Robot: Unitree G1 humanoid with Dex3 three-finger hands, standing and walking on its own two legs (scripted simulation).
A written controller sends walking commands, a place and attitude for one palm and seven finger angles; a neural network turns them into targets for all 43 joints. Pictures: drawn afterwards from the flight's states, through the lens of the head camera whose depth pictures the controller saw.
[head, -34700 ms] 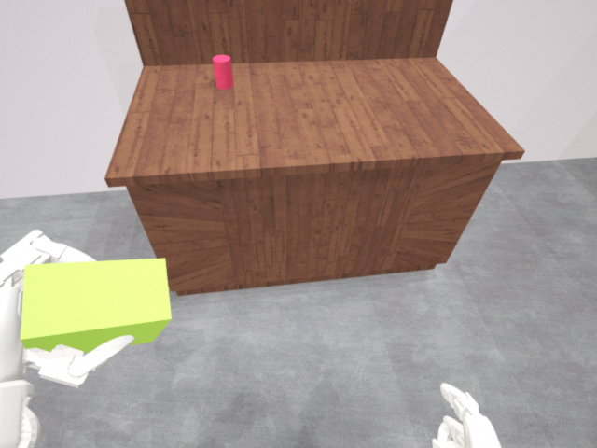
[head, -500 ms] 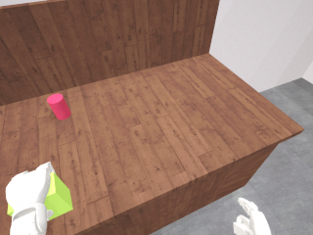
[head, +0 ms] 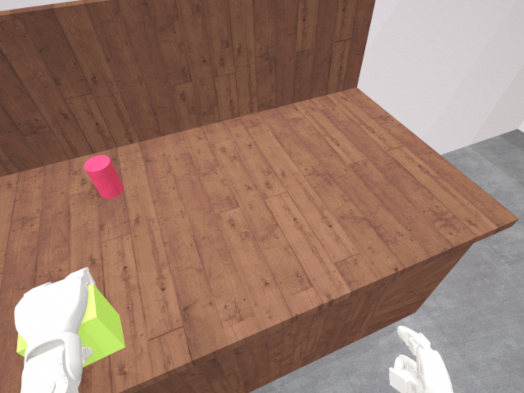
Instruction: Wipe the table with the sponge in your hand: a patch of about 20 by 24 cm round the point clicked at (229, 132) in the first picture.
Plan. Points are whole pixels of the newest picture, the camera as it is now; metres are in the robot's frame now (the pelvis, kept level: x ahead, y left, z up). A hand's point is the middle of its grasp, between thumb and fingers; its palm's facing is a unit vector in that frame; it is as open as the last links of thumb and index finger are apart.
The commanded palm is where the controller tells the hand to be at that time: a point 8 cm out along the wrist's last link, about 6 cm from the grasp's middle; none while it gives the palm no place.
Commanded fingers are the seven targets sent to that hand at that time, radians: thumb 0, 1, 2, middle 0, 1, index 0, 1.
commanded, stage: lift the sponge slowly off the table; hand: left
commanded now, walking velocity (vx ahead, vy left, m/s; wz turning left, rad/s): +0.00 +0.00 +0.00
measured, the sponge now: (81, 336) +0.19 +0.34 -0.05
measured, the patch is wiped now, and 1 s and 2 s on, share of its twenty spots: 1.00 1.00 1.00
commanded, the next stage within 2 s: bring the sponge back beside the body in 1.74 s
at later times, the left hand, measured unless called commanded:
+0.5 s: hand (75, 331) +0.18 +0.31 +0.00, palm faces -0.05 -0.14 -0.99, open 10.1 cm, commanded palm +0.16 +0.31 +0.07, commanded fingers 0.00 0.10 1.30 -1.20 -1.60 -1.20 -1.60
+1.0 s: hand (59, 326) +0.18 +0.31 +0.04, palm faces -0.01 -0.14 -0.99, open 10.1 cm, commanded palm +0.15 +0.31 +0.11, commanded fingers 0.00 0.10 1.30 -1.20 -1.60 -1.20 -1.60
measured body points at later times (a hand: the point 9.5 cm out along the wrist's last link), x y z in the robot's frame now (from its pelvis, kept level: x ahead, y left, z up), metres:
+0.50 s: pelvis +0.01 +0.01 +0.01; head +0.00 +0.00 +0.46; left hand +0.18 +0.32 +0.06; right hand +0.25 -0.19 -0.07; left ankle -0.03 +0.10 -0.72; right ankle +0.02 -0.12 -0.72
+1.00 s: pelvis +0.00 +0.00 +0.02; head -0.02 -0.01 +0.47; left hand +0.17 +0.32 +0.09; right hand +0.25 -0.19 -0.05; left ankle -0.03 +0.10 -0.72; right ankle +0.02 -0.12 -0.72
